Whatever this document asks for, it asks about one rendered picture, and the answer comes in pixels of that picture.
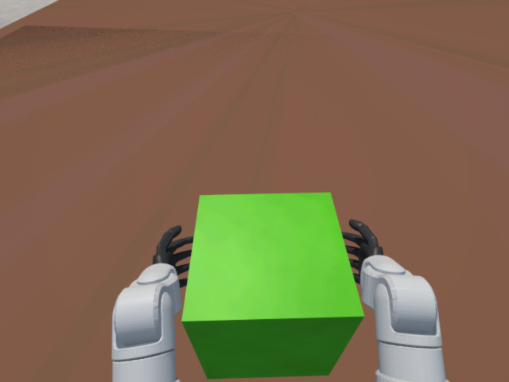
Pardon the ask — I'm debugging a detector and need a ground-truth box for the robot right hand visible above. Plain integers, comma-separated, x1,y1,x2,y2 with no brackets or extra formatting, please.
341,220,383,284

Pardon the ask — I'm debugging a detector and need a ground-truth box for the carton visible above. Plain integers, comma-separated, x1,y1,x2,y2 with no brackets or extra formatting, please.
181,193,364,379

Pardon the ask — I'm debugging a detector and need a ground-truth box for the robot right forearm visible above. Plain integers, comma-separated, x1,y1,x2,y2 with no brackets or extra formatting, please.
360,255,449,382

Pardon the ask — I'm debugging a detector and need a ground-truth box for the robot left forearm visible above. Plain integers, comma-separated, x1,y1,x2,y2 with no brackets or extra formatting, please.
112,263,182,382

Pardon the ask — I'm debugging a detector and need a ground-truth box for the robot left hand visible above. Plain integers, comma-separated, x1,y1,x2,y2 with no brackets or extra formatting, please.
152,225,194,288

